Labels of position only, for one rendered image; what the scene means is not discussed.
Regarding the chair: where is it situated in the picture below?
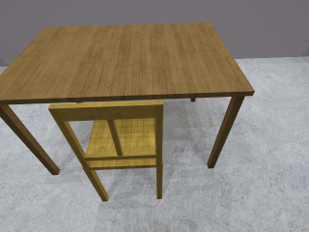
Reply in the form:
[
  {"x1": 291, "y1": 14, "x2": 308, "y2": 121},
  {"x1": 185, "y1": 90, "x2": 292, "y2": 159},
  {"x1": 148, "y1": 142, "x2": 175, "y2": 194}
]
[{"x1": 47, "y1": 100, "x2": 164, "y2": 202}]

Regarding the table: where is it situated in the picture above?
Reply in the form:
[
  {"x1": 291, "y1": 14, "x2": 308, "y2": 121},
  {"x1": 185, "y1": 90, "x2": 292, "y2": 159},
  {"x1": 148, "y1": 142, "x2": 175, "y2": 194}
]
[{"x1": 0, "y1": 22, "x2": 255, "y2": 175}]

